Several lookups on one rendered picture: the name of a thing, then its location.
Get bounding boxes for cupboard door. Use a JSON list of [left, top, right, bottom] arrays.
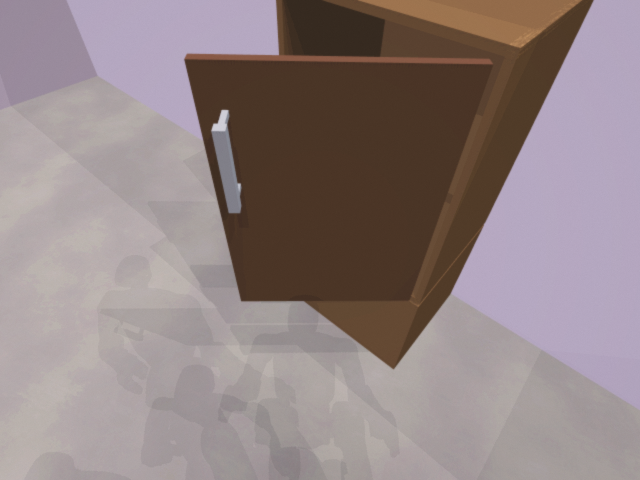
[[184, 54, 493, 301]]

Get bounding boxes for handle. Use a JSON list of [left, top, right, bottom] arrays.
[[211, 110, 241, 213]]

